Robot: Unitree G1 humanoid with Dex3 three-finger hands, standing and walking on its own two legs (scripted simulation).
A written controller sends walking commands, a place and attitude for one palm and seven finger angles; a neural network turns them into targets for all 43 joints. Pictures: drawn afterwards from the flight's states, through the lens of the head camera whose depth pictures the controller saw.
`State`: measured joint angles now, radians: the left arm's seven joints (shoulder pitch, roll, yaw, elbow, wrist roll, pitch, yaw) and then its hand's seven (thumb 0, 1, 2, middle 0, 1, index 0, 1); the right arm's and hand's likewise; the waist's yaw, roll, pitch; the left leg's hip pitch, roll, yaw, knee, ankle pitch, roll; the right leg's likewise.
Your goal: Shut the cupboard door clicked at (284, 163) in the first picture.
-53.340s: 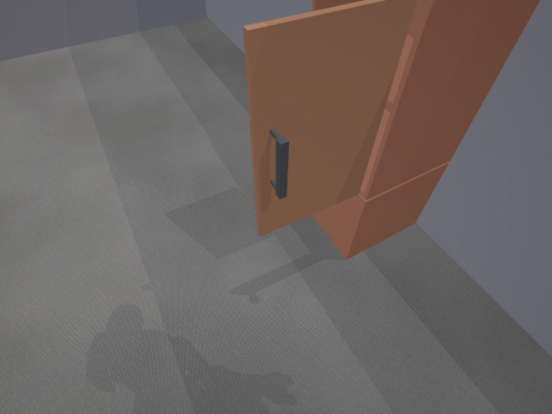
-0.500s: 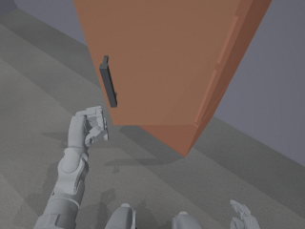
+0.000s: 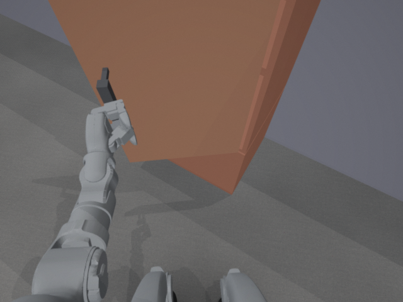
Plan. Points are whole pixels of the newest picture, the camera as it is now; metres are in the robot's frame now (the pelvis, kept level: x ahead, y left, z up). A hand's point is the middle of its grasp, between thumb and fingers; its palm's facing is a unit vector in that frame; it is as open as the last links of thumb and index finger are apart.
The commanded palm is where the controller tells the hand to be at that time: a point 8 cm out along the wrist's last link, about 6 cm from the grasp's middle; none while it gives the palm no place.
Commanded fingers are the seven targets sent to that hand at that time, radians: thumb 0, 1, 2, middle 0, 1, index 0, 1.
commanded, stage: bring the fist close to the handle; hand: left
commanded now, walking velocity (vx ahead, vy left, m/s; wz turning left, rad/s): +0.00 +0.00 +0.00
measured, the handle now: (116, 106) +0.52 +0.17 +0.04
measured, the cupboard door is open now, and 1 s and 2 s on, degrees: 37 27 11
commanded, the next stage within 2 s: push the door shut along its arc in 0.22 s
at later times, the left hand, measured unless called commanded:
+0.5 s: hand (128, 132) +0.44 +0.13 +0.06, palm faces +0.05 -1.00 -0.04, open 3.1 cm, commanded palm +0.42 +0.18 +0.05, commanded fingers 0.00 0.90 0.90 -1.30 -1.50 -1.30 -1.50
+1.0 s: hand (128, 107) +0.50 +0.14 +0.06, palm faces -0.09 -1.00 -0.03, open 3.1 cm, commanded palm +0.50 +0.17 +0.05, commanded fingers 0.00 0.90 0.90 -1.30 -1.50 -1.30 -1.50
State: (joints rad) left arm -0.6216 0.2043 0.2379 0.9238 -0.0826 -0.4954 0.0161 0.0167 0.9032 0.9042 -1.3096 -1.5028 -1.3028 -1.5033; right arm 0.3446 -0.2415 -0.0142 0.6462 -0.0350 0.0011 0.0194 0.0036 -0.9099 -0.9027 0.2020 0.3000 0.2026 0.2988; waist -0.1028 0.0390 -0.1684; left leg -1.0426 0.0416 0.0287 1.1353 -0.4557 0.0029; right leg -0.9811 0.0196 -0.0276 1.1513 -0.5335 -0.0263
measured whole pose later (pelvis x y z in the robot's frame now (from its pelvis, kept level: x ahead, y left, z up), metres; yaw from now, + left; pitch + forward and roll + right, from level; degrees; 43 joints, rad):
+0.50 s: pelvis +0.00 +0.00 +0.00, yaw +1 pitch +20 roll -1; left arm -0.64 0.22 0.22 0.99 -0.08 -0.54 -0.03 0.02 0.90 0.90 -1.30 -1.50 -1.31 -1.50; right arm 0.28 -0.24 -0.01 0.63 -0.03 0.01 0.01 0.00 -0.91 -0.90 0.20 0.30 0.20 0.30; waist -0.09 0.03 -0.16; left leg -1.03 0.04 0.01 1.13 -0.45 0.00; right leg -0.96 0.02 -0.04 1.14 -0.53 -0.03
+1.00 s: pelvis -0.02 +0.01 -0.02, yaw +0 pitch +25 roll -3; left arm -0.98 0.41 0.27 1.23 -0.09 -0.45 -0.18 0.01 0.90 0.91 -1.32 -1.50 -1.32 -1.50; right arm 0.37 -0.27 0.01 0.68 -0.03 0.01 0.01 0.00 -0.91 -0.90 0.20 0.30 0.20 0.30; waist -0.18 0.06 -0.15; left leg -1.21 0.04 -0.01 1.24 -0.46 0.01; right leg -1.12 0.02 -0.07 1.22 -0.53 -0.02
